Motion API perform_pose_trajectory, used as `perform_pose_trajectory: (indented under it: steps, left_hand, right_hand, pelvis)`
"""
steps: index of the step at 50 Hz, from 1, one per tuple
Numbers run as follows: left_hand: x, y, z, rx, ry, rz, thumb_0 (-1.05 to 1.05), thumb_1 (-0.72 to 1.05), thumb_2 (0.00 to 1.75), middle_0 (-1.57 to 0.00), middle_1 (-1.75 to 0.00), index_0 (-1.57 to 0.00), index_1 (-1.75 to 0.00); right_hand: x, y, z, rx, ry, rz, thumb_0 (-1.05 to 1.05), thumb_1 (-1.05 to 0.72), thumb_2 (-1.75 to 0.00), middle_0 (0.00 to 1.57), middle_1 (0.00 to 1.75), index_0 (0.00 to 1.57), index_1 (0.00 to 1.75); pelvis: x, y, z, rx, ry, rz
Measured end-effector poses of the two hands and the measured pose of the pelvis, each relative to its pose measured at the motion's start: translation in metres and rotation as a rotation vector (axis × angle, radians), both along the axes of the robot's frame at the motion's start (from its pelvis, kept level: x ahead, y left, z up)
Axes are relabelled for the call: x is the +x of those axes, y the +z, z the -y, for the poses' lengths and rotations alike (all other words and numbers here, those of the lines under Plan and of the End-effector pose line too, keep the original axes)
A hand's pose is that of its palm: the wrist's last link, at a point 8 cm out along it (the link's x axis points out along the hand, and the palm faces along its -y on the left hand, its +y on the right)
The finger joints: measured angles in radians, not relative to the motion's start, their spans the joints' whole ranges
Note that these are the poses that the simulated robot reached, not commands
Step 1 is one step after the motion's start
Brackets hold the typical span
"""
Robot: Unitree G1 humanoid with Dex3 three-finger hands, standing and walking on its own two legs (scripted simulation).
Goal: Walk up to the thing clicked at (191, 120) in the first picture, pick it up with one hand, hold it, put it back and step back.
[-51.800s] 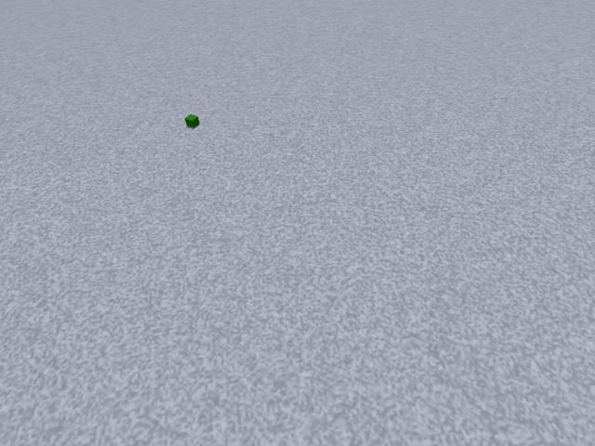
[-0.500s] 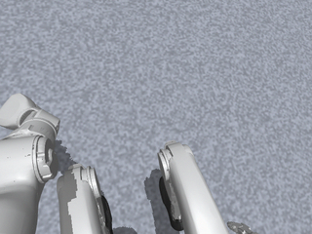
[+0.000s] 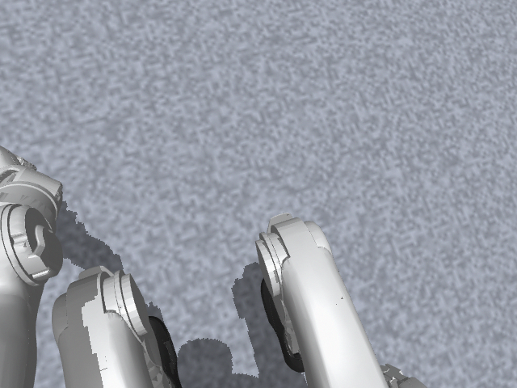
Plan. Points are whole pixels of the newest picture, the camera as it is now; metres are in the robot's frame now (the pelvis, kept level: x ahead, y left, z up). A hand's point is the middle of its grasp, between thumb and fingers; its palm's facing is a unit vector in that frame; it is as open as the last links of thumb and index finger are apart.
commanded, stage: crouch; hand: left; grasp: from above
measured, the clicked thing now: (20, 191) +0.47 +0.28 -0.19
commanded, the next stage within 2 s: lower in 0.14 s
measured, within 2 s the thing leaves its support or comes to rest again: rests again in 1.32 s
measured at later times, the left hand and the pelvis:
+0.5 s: hand (35, 195) +0.46 +0.27 -0.19, palm faces -0.27 -0.37 -0.89, open 6.3 cm; pelvis +0.00 +0.00 -0.01, yaw -2 degrees
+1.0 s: hand (49, 195) +0.47 +0.26 -0.24, palm faces -0.27 -0.36 -0.89, open 6.3 cm; pelvis +0.00 +0.01 -0.02, yaw -5 degrees
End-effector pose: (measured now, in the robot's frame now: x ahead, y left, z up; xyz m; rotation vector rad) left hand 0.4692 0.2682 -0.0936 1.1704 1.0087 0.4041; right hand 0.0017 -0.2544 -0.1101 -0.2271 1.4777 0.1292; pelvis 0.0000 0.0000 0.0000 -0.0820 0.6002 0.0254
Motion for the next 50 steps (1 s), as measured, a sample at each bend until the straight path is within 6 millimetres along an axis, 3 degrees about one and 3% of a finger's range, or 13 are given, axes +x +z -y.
perform_pose_trajectory:
  steps: [13,19,26,38,50]
  left_hand:
    - [0.001,-0.020,-0.009,0.001,-0.019,0.011,-0.08,0.28,0.32,-0.79,-0.34,-1.11,-0.46]
    - [0.000,-0.025,-0.007,0.009,-0.026,-0.011,-0.07,0.27,0.35,-0.80,-0.35,-1.12,-0.47]
    - [-0.001,-0.045,-0.002,-0.001,-0.040,-0.033,-0.07,0.25,0.38,-0.79,-0.35,-1.11,-0.49]
    - [0.007,-0.072,0.002,0.004,-0.036,-0.019,-0.07,0.26,0.38,-0.78,-0.36,-1.11,-0.50]
    - [0.008,-0.090,0.000,0.009,-0.052,-0.032,-0.07,0.26,0.37,-0.79,-0.35,-1.12,-0.48]
  right_hand:
    - [-0.006,0.008,0.000,-0.015,0.023,-0.030,0.00,-0.92,-0.90,0.19,0.29,0.19,0.30]
    - [-0.011,0.013,0.003,-0.023,0.025,-0.040,0.00,-0.92,-0.90,0.19,0.29,0.19,0.30]
    - [-0.022,0.020,0.004,-0.036,0.039,-0.062,0.00,-0.92,-0.90,0.19,0.29,0.19,0.30]
    - [-0.037,0.033,-0.005,-0.019,0.062,-0.118,0.00,-0.91,-0.90,0.19,0.29,0.19,0.30]
    - [-0.034,0.039,-0.017,0.007,0.093,-0.109,0.00,-0.91,-0.90,0.19,0.29,0.19,0.30]
  pelvis:
    - [0.003,-0.008,-0.004,-0.025,-0.002,0.007]
    - [0.003,-0.009,-0.004,-0.032,-0.006,0.013]
    - [0.000,-0.011,-0.004,-0.044,-0.013,0.029]
    - [0.001,-0.014,-0.006,-0.069,-0.025,0.042]
    - [0.000,-0.016,-0.009,-0.093,-0.036,0.063]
